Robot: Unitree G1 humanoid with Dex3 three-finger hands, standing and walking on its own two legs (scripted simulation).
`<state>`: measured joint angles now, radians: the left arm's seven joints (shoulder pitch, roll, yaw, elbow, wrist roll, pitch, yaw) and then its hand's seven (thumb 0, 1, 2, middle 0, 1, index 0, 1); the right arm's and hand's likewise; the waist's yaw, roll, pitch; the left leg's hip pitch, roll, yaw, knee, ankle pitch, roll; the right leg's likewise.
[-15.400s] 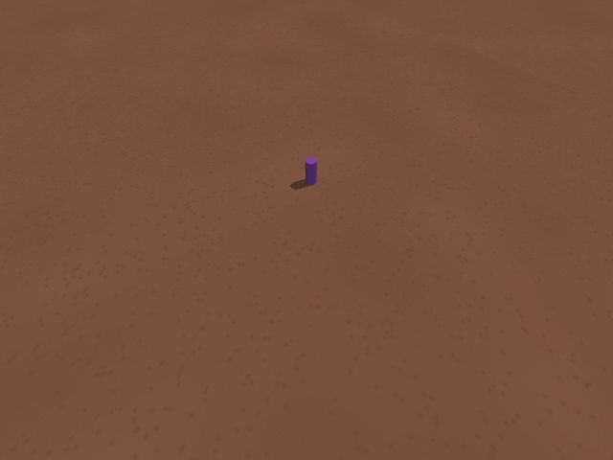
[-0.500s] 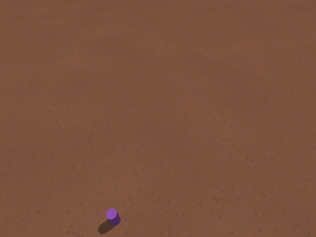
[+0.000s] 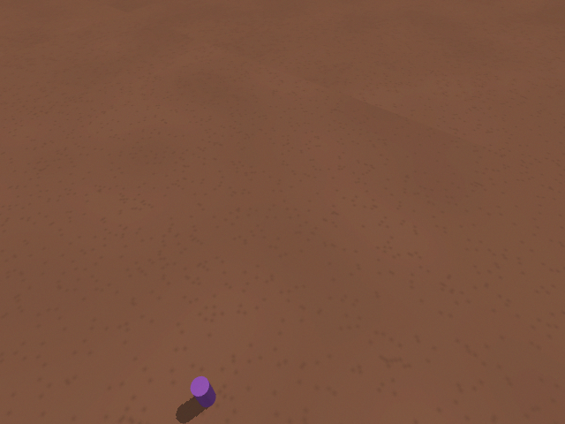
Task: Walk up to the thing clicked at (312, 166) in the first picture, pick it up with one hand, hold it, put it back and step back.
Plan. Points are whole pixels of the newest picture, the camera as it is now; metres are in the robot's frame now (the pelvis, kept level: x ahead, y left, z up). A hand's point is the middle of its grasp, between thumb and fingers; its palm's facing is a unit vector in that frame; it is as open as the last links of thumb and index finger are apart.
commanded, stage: stand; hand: left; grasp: from the side
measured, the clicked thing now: (203, 392) +0.36 +0.27 -0.72
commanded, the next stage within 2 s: go down in 0.34 s
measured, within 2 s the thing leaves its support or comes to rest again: neither
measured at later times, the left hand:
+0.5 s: hand out of the picture +0.08 +0.26 -0.16, palm faces +0.00 -0.94 -0.34, open 7.5 cm
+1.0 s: hand out of the picture +0.15 +0.29 -0.19, palm faces +0.06 -0.94 -0.33, open 16.6 cm
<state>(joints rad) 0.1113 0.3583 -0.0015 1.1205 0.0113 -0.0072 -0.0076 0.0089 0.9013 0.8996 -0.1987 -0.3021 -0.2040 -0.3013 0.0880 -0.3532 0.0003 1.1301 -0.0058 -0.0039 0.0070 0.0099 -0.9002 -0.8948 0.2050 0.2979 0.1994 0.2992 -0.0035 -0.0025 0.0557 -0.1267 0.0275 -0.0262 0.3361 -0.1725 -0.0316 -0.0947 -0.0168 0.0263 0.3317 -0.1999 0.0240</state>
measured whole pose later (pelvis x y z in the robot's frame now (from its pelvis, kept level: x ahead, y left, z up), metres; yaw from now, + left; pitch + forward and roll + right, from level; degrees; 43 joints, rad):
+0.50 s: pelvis +0.00 +0.00 +0.00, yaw +0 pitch -1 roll +0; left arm 0.13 0.35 0.02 1.07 0.00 -0.01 0.00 0.01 0.88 0.88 -0.20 -0.29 -0.21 -0.29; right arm 0.15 -0.35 0.00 1.05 0.02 -0.01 -0.01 0.01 -0.91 -0.90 0.20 0.30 0.20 0.30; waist -0.01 0.00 0.04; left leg -0.18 0.02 -0.03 0.38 -0.18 -0.03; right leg -0.15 -0.02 0.02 0.37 -0.21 0.03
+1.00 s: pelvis -0.01 +0.02 -0.06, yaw +0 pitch +12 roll -2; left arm 0.16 0.35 0.24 0.67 0.06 0.14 -0.08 0.00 -0.36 0.10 -0.06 -0.08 -0.07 -0.08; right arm 0.24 -0.25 -0.03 0.63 0.02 -0.09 -0.04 0.01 -0.83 -0.88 0.21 0.30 0.20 0.30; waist -0.03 0.00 -0.08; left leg -0.72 0.02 -0.04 0.95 -0.44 -0.01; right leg -0.67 -0.01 0.03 0.90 -0.45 0.04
